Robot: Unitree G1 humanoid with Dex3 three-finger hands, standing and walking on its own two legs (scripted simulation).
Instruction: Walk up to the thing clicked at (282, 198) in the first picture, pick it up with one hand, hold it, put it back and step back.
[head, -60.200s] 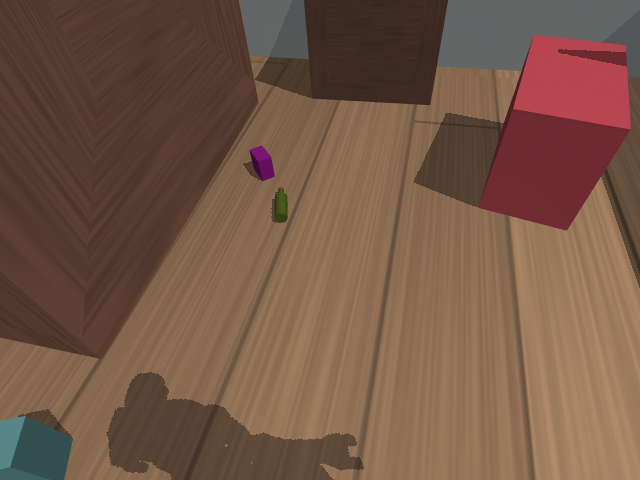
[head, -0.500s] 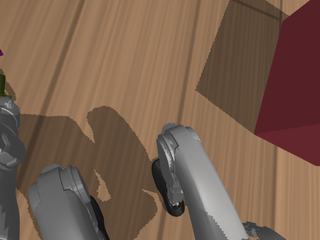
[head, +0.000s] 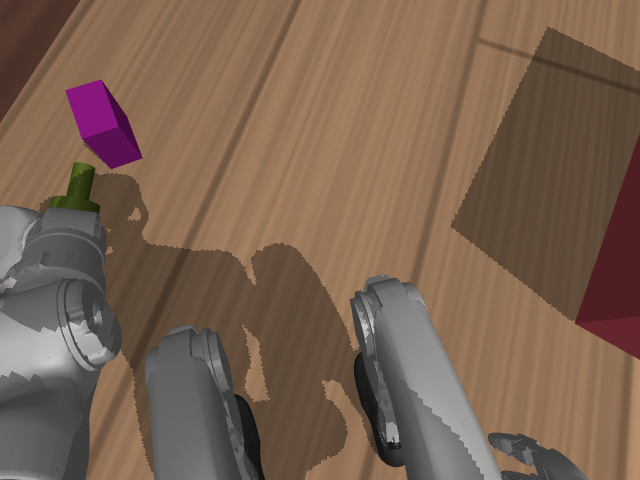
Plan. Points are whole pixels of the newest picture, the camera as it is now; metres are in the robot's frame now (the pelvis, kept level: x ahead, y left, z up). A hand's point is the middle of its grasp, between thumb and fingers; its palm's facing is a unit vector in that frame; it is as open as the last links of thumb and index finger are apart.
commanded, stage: lift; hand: left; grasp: from above
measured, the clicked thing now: (70, 232) +0.48 +0.29 -0.13
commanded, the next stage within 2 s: hold in 1.24 s
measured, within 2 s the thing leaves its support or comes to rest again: neither
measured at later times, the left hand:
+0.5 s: hand out of the picture +0.38 +0.26 +0.10, palm faces -0.01 -0.51 -0.86, open 8.8 cm
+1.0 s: hand out of the picture +0.36 +0.25 +0.22, palm faces -0.07 -0.48 -0.87, open 8.6 cm
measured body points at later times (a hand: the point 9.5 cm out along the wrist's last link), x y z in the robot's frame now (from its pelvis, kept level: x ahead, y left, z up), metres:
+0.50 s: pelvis +0.02 -0.02 +0.18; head +0.14 +0.00 +0.61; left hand +0.38 +0.28 +0.15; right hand +0.13 -0.30 +0.06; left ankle +0.07 +0.14 -0.35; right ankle +0.10 -0.13 -0.35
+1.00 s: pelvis +0.05 -0.01 +0.29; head +0.14 -0.03 +0.74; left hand +0.37 +0.27 +0.27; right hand +0.16 -0.26 +0.15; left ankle +0.07 +0.14 -0.35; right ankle +0.10 -0.13 -0.35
